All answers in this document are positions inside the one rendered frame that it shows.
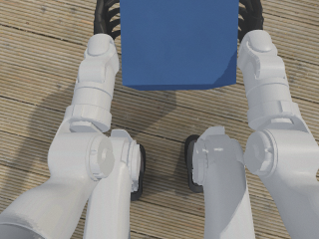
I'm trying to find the robot left foot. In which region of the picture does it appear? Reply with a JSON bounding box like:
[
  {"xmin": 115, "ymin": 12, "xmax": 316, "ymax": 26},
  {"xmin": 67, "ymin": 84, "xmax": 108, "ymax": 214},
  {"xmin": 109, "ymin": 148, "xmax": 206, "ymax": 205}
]
[{"xmin": 130, "ymin": 143, "xmax": 147, "ymax": 201}]

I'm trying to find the robot left forearm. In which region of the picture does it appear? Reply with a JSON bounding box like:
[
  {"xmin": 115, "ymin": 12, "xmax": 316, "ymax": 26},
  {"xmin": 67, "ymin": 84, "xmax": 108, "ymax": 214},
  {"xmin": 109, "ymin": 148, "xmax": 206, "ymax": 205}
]
[{"xmin": 47, "ymin": 33, "xmax": 121, "ymax": 168}]

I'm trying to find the robot right hand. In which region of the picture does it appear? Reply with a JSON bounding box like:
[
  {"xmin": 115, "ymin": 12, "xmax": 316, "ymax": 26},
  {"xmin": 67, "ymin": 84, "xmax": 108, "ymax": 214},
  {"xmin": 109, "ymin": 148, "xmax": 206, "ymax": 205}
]
[{"xmin": 237, "ymin": 0, "xmax": 264, "ymax": 44}]

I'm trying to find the carton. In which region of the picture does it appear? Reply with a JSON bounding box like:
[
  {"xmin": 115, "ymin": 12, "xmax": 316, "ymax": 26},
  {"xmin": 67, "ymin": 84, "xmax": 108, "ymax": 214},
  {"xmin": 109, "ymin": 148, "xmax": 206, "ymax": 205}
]
[{"xmin": 120, "ymin": 0, "xmax": 239, "ymax": 91}]

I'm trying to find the right robot upper arm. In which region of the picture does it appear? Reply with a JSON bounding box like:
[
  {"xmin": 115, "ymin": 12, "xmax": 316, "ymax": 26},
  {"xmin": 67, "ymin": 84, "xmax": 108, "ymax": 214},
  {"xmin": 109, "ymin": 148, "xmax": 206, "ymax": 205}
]
[{"xmin": 243, "ymin": 128, "xmax": 319, "ymax": 239}]

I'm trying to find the robot right forearm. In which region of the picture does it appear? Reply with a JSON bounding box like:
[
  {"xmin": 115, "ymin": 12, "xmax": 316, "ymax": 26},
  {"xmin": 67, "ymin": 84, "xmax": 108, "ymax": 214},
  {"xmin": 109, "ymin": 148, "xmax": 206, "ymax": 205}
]
[{"xmin": 236, "ymin": 30, "xmax": 319, "ymax": 148}]

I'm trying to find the robot right foot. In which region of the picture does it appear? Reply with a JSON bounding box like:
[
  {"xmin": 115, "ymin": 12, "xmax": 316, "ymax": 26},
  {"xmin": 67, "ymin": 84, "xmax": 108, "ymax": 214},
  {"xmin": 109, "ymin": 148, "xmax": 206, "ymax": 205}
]
[{"xmin": 184, "ymin": 134, "xmax": 203, "ymax": 193}]

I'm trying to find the robot left hand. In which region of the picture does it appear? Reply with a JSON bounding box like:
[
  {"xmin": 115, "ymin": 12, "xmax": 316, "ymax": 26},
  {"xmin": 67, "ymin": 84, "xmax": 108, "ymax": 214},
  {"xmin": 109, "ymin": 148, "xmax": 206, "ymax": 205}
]
[{"xmin": 93, "ymin": 0, "xmax": 121, "ymax": 41}]

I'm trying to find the robot foot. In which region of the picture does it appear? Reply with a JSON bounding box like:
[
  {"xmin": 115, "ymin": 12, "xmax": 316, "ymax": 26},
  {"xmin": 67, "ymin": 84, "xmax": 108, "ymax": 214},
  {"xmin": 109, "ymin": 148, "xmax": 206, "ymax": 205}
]
[
  {"xmin": 184, "ymin": 134, "xmax": 203, "ymax": 193},
  {"xmin": 130, "ymin": 143, "xmax": 147, "ymax": 201}
]

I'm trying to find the left robot upper arm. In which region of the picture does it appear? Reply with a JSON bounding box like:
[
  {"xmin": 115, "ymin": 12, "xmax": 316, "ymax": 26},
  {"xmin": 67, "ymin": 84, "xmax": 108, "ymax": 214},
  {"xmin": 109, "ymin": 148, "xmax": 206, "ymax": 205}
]
[{"xmin": 0, "ymin": 131, "xmax": 115, "ymax": 239}]

